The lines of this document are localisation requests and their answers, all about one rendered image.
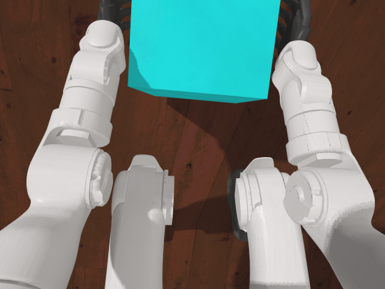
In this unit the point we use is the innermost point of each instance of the left robot forearm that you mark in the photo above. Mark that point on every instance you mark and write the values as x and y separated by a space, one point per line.
89 95

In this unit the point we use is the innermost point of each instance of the right robot thigh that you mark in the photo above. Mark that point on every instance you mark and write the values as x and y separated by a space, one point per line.
276 247

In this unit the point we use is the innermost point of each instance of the robot right hand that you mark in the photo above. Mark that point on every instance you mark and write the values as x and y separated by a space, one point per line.
298 23

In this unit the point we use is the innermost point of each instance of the robot left upper arm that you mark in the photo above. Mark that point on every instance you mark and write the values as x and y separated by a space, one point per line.
39 249

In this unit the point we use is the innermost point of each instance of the robot right upper arm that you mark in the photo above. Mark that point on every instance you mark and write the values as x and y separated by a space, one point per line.
335 206

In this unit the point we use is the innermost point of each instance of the robot left hand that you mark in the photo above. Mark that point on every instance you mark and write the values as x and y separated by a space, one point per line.
111 10

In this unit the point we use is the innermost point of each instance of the right robot forearm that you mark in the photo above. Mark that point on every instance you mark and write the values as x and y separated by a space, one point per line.
309 114

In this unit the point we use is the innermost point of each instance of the robot left shin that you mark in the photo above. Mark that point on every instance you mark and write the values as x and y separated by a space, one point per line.
120 185

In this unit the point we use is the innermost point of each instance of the carton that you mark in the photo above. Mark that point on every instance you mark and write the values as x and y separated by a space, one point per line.
210 50

